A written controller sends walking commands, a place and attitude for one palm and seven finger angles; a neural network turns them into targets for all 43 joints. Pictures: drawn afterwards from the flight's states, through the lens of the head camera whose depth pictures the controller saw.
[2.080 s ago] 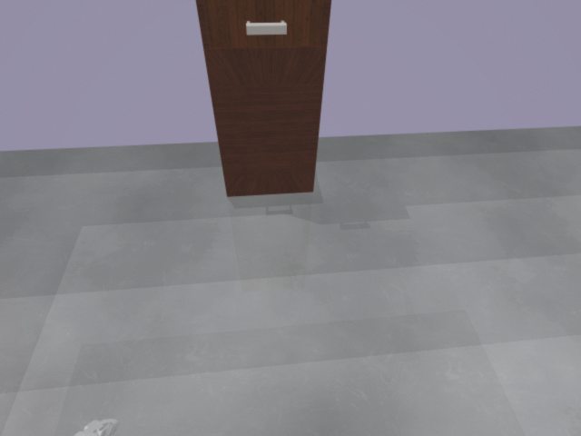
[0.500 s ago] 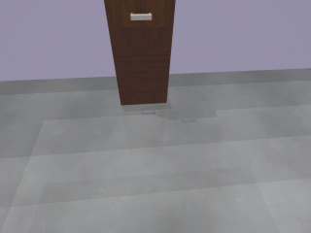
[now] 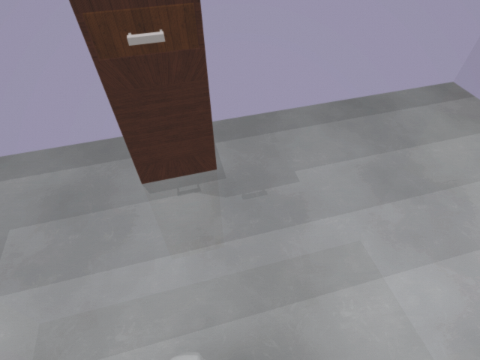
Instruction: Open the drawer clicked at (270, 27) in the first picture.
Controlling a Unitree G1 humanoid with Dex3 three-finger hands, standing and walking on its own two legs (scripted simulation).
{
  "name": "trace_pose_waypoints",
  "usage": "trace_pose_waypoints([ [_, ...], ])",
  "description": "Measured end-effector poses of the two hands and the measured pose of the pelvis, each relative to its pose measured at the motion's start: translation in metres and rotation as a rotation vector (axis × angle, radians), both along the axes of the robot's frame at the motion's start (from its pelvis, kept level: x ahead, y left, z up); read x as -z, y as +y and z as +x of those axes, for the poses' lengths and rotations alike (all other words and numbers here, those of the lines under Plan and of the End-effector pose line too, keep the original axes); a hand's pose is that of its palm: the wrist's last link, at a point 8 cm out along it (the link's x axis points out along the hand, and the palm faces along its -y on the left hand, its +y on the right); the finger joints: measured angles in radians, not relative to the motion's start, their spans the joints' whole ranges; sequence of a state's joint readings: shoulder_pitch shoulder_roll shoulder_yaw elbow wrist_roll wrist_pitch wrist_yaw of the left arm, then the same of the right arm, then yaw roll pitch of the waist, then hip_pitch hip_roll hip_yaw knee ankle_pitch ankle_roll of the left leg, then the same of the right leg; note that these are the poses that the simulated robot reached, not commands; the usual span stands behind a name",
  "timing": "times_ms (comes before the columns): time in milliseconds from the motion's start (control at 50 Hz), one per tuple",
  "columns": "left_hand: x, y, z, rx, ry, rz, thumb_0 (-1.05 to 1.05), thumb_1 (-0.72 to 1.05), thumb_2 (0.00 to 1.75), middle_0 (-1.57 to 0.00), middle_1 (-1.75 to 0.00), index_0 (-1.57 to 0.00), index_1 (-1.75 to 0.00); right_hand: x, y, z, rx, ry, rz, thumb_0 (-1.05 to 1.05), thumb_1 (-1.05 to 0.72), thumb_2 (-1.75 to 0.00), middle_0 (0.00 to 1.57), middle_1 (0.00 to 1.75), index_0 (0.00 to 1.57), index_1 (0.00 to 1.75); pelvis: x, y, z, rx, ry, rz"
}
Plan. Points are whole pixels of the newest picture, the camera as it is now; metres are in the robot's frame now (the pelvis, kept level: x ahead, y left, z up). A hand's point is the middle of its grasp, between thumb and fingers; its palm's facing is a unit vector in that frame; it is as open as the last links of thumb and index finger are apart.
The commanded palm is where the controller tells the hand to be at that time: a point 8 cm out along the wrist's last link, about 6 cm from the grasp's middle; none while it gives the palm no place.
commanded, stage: walk to a spot facing it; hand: left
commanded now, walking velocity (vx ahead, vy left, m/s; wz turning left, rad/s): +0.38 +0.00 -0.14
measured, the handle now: (146, 35) +1.14 +0.45 +0.04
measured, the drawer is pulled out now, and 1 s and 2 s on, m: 0.00 0.00 0.00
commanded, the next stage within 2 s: turn to face it in 0.74 s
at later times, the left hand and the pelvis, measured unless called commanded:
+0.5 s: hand (140, 342) +0.18 +0.23 -0.19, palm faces -0.01 -0.99 -0.15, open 7.4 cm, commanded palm none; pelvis +0.22 +0.06 -0.01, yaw -7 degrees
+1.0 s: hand (224, 191) +0.59 +0.10 -0.18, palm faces -0.34 -0.92 -0.19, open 7.4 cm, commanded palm none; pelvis +0.41 -0.02 -0.02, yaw -17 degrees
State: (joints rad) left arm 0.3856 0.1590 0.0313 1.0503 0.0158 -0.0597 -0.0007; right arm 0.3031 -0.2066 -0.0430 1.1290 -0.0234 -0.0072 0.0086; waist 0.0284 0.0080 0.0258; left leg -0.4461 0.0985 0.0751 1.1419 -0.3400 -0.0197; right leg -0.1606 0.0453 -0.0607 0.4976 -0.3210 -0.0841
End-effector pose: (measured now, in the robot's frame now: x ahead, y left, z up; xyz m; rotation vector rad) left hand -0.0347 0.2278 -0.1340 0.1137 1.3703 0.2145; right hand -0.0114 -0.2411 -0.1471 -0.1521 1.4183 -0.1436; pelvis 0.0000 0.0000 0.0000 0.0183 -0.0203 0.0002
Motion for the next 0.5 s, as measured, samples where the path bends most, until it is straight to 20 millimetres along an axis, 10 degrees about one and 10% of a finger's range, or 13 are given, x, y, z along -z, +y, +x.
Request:
trace_pose_waypoints([
  [180,-0.003,-0.018,0.024,0.008,0.138,-0.059,0.0,0.91,0.9,-0.21,-0.3,-0.2,-0.3,-0.013,0.018,0.139,0.016,-0.225,0.028,0.0,-0.91,-0.9,0.2,0.3,0.2,0.3,-0.005,0.007,0.067,0.044,0.012,-0.017],
  [360,0.025,0.011,0.088,-0.022,0.236,-0.083,0.0,0.91,0.9,-0.21,-0.3,-0.2,-0.3,-0.005,0.063,0.28,-0.042,-0.346,0.026,0.0,-0.91,-0.9,0.2,0.3,0.2,0.3,0.02,0.039,0.164,0.067,0.01,-0.042],
  [500,0.026,0.052,0.218,0.079,0.116,-0.057,0.0,0.91,0.9,-0.2,-0.3,-0.19,-0.3,-0.013,0.07,0.283,0.1,-0.298,-0.035,-0.01,-0.93,-0.9,0.2,0.3,0.2,0.3,0.009,0.057,0.221,0.124,-0.015,-0.015],
])
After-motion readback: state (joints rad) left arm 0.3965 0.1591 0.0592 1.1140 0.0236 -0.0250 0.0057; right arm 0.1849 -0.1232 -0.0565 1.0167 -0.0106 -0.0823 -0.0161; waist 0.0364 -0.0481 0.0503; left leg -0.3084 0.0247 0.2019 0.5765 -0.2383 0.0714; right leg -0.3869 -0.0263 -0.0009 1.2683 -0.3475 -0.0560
